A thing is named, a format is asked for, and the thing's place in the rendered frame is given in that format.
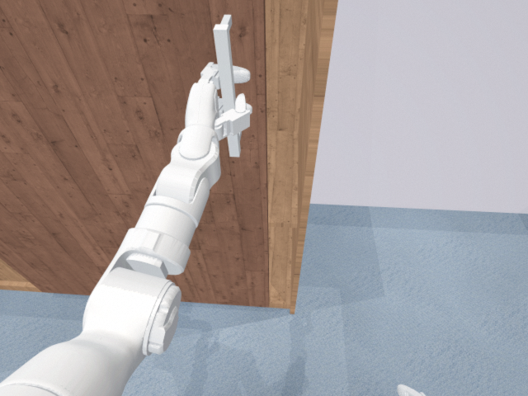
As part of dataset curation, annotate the wardrobe door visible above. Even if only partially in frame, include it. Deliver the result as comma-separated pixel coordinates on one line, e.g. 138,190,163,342
0,0,269,308
0,258,29,282

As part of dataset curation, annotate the handle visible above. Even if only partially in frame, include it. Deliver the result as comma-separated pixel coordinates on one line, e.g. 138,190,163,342
213,15,242,157

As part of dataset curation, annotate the left robot forearm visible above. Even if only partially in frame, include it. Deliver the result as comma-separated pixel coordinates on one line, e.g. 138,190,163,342
82,125,221,330

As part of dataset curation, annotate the left robot hand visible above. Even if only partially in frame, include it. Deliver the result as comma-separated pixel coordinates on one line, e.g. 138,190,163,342
185,62,252,141

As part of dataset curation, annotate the left robot upper arm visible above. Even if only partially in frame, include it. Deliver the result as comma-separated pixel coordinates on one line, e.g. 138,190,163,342
0,267,182,396

